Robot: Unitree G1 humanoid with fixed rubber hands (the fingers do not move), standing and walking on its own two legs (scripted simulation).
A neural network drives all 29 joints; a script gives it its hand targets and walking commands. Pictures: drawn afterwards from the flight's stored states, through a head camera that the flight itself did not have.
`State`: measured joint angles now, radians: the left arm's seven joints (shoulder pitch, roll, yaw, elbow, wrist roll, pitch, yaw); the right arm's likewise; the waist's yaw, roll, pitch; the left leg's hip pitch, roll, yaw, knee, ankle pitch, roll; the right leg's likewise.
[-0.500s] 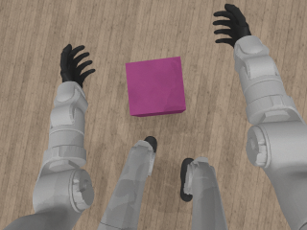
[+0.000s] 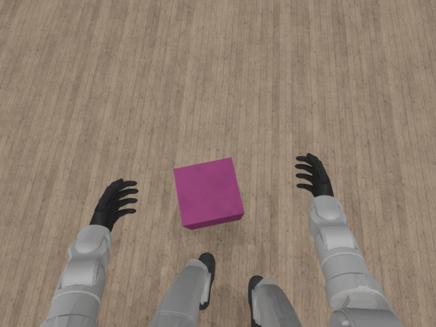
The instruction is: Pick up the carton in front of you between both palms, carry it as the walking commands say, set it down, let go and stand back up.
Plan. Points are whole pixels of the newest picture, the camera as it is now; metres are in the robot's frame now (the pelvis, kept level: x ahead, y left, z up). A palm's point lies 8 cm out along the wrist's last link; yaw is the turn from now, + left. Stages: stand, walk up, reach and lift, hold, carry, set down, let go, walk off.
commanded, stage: let go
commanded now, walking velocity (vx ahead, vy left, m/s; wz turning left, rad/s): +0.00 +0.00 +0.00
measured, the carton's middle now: (209, 196) +0.41 +0.10 -0.60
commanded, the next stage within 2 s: stand in 0.96 s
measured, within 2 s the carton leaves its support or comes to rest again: neither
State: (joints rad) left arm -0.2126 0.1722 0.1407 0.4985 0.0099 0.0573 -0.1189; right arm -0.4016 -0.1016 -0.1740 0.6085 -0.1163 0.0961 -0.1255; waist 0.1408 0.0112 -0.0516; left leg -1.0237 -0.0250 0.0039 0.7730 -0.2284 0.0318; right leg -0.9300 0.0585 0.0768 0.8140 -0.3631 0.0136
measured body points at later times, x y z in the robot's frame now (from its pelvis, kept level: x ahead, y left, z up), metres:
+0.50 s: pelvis +0.06 -0.03 +0.05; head +0.11 -0.03 +0.50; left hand +0.22 +0.22 -0.03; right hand +0.26 -0.24 -0.03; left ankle +0.06 +0.09 -0.69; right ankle +0.00 -0.13 -0.69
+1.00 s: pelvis +0.04 -0.02 +0.04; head +0.04 -0.01 +0.49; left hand +0.20 +0.24 -0.03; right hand +0.22 -0.25 -0.03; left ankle +0.06 +0.09 -0.69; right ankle +0.00 -0.13 -0.69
